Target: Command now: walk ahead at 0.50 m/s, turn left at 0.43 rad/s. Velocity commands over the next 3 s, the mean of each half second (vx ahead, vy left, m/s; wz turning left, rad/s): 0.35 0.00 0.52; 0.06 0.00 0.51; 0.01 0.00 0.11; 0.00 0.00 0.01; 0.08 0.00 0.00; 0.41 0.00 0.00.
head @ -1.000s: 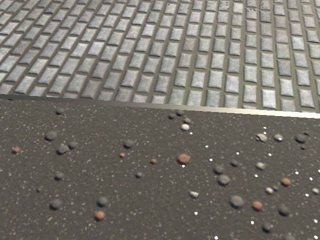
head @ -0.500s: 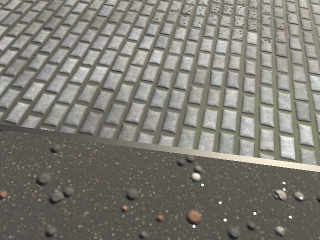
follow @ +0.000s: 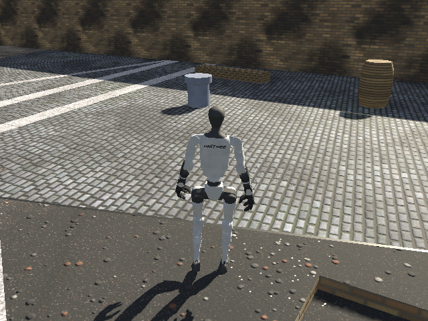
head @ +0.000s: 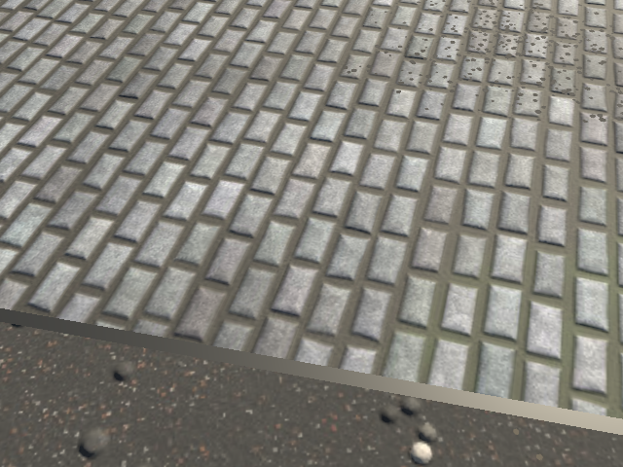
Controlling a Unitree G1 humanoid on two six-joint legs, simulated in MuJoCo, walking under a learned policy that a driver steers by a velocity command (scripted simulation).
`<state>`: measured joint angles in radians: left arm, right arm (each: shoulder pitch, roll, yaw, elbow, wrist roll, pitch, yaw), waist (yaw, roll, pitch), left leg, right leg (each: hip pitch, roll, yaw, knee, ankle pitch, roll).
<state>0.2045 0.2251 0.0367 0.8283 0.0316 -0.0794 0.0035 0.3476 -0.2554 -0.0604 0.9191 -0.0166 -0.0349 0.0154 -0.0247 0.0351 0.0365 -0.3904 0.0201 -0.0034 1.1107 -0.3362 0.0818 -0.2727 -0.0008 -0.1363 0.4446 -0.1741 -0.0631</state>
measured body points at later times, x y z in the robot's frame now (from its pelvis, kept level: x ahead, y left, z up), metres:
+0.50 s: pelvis +0.21 +0.05 -0.01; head +0.25 +0.08 +0.43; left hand +0.21 +0.32 -0.15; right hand +0.41 -0.17 -0.13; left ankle +0.28 +0.11 -0.74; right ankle +0.16 -0.10 -0.64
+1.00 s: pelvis +0.27 +0.03 +0.00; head +0.30 +0.03 +0.45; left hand +0.25 +0.33 -0.11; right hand +0.49 -0.17 -0.13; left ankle +0.28 +0.11 -0.74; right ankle +0.33 -0.07 -0.74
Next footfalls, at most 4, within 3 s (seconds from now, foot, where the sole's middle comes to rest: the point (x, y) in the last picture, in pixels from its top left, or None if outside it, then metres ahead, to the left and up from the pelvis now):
0.38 left None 0.32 0.13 -0.78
1.00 right None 0.37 -0.04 -0.78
1.32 left None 0.21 0.12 -0.78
3.00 left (204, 419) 0.60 0.29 -0.78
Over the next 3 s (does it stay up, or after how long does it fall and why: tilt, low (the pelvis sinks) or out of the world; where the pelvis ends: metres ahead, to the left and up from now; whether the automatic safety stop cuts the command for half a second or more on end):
stays up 0.50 0.15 -0.02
